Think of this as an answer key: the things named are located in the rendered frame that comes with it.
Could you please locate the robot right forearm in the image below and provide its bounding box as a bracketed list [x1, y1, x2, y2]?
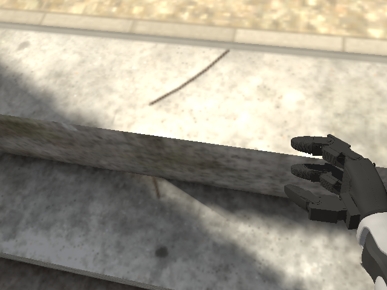
[356, 212, 387, 290]

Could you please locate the robot right hand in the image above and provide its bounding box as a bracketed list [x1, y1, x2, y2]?
[284, 134, 387, 230]

